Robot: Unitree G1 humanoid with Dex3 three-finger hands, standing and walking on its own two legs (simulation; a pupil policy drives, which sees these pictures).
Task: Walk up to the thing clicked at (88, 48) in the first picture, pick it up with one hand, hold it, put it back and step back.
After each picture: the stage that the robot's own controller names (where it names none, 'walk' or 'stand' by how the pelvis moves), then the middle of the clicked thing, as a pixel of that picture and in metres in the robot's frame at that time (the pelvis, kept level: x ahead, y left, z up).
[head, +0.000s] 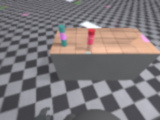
stand; (90, 40) +0.80 +0.04 -0.01
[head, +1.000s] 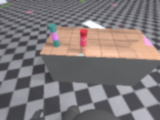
walk; (83, 42) +0.70 +0.14 +0.02
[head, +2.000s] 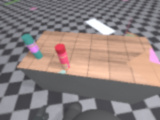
stand; (63, 58) +0.45 +0.26 +0.01
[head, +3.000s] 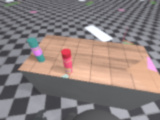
stand; (67, 62) +0.44 +0.21 -0.01
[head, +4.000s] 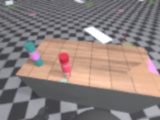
stand; (65, 67) +0.41 +0.22 -0.01
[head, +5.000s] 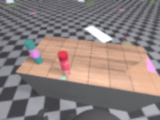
stand; (64, 65) +0.42 +0.23 -0.01
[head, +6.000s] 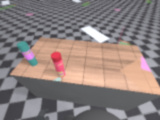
stand; (59, 66) +0.41 +0.27 -0.01
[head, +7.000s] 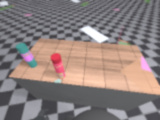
stand; (59, 67) +0.39 +0.27 -0.01
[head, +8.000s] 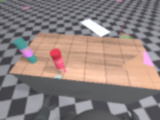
rise first; (59, 63) +0.41 +0.27 -0.01
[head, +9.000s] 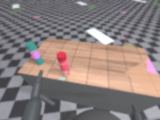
rise first; (63, 65) +0.41 +0.26 -0.01
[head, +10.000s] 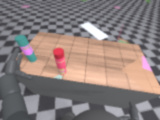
go down; (60, 63) +0.42 +0.24 +0.01
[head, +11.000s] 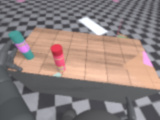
go down; (59, 60) +0.42 +0.24 +0.02
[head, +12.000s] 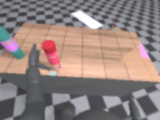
close in; (53, 58) +0.41 +0.25 +0.05
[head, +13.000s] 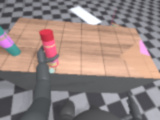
close; (50, 50) +0.45 +0.26 +0.07
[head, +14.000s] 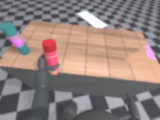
lift; (52, 59) +0.38 +0.26 +0.07
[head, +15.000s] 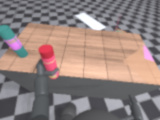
lift; (50, 64) +0.35 +0.26 +0.06
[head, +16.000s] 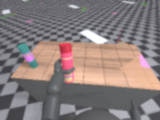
lift; (67, 63) +0.34 +0.16 +0.14
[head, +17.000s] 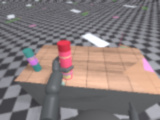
hold; (65, 61) +0.34 +0.17 +0.17
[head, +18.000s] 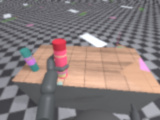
crouch; (61, 60) +0.33 +0.20 +0.18
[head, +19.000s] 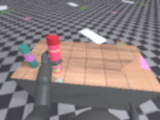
crouch; (55, 55) +0.38 +0.25 +0.15
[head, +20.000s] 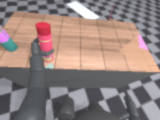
lower; (46, 44) +0.47 +0.27 +0.08
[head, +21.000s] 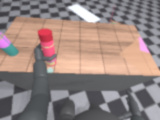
lower; (48, 50) +0.45 +0.26 +0.07
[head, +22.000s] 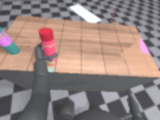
lower; (49, 49) +0.45 +0.26 +0.07
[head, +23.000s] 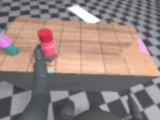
lower; (48, 50) +0.45 +0.26 +0.07
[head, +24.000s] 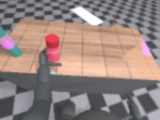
open; (53, 54) +0.42 +0.24 +0.07
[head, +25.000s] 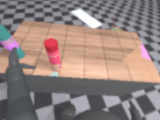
sink last; (54, 57) +0.41 +0.24 +0.05
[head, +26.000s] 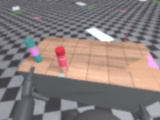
stand; (62, 61) +0.44 +0.27 +0.03
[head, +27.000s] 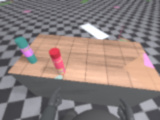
stand; (58, 63) +0.41 +0.27 +0.02
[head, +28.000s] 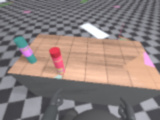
stand; (58, 62) +0.41 +0.27 +0.03
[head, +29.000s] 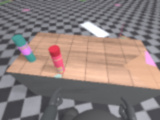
stand; (57, 61) +0.41 +0.27 +0.04
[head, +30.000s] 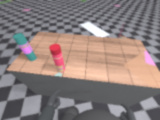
stand; (58, 59) +0.42 +0.26 +0.04
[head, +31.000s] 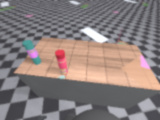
stand; (62, 63) +0.44 +0.26 -0.01
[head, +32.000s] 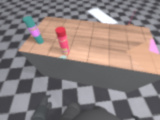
walk; (63, 42) +0.55 +0.27 +0.02
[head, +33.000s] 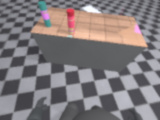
walk; (70, 23) +0.86 +0.27 +0.01
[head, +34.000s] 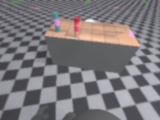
stand; (76, 28) +1.03 +0.26 +0.00
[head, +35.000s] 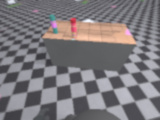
stand; (73, 28) +1.05 +0.28 -0.01
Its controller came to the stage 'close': yes
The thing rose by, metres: 0.21
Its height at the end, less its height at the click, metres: +0.00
